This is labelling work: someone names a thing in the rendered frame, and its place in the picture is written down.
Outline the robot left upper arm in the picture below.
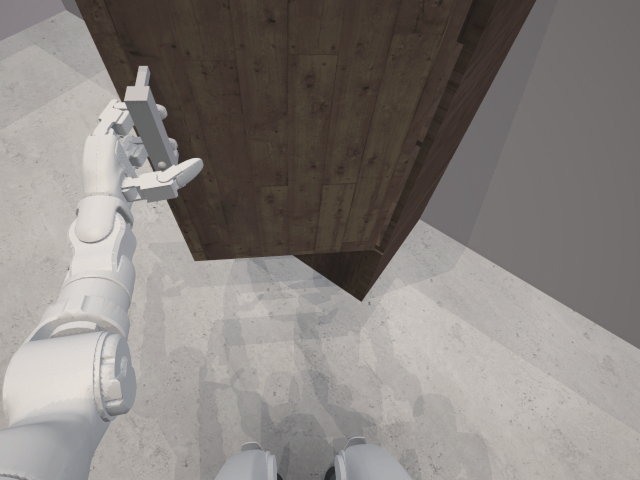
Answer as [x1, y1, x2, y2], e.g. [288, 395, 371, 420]
[0, 331, 137, 480]

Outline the right robot thigh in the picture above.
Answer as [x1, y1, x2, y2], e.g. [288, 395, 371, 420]
[335, 444, 413, 480]

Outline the robot left forearm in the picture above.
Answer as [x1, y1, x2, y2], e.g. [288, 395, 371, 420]
[2, 195, 137, 426]

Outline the handle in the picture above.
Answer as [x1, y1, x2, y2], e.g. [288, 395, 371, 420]
[124, 66, 181, 189]

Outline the left robot hand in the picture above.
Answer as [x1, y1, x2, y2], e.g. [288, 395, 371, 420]
[82, 99, 203, 209]

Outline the cupboard door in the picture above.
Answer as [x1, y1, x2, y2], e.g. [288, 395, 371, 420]
[75, 0, 473, 261]

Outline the robot right shin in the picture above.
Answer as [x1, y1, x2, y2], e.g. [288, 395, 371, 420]
[344, 437, 367, 451]

